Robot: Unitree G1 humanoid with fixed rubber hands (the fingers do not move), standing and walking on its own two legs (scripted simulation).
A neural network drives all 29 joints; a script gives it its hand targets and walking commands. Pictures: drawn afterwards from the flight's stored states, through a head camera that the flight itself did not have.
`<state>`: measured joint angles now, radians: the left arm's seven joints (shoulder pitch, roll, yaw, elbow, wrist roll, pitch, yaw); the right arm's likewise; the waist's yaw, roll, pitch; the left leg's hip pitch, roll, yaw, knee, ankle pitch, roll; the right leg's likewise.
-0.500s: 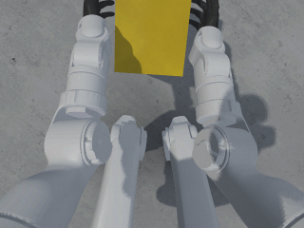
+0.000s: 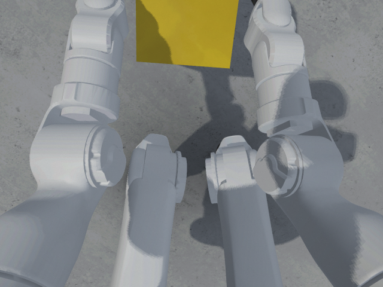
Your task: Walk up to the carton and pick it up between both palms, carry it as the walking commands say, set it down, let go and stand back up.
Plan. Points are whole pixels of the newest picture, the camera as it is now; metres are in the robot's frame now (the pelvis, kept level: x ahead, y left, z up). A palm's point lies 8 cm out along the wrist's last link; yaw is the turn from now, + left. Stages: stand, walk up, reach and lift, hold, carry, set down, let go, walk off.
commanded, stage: set down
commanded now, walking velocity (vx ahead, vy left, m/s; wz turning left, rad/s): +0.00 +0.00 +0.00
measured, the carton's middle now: out of the picture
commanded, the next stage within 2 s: none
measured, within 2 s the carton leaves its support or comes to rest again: rests again in 1.08 s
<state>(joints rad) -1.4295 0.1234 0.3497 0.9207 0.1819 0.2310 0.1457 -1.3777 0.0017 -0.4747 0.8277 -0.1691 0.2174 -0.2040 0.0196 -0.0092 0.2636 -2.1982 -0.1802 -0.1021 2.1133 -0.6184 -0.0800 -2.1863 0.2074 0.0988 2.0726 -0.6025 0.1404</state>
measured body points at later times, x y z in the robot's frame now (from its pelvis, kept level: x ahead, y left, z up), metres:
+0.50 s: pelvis +0.01 +0.00 -0.02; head +0.38 +0.03 +0.22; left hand +0.56 +0.15 -0.20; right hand +0.55 -0.09 -0.20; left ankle +0.09 +0.12 -0.37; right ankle +0.11 -0.13 -0.37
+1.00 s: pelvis +0.00 +0.00 -0.03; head +0.38 +0.03 +0.21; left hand +0.55 +0.15 -0.22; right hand +0.56 -0.10 -0.22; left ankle +0.09 +0.12 -0.37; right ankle +0.11 -0.13 -0.37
